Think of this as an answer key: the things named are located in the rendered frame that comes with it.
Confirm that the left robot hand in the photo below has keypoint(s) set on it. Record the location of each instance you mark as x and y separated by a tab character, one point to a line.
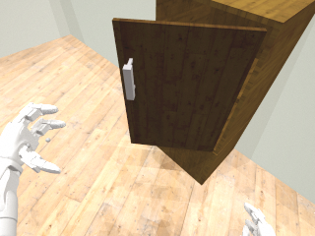
16	135

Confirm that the handle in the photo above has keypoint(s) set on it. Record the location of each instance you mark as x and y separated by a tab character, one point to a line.
128	77

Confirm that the robot left forearm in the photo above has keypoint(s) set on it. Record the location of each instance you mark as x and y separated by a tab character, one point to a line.
10	172

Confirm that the right robot hand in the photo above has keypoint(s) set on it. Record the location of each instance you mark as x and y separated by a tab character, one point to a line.
259	226

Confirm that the cupboard door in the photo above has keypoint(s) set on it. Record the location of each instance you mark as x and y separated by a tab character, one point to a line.
187	78

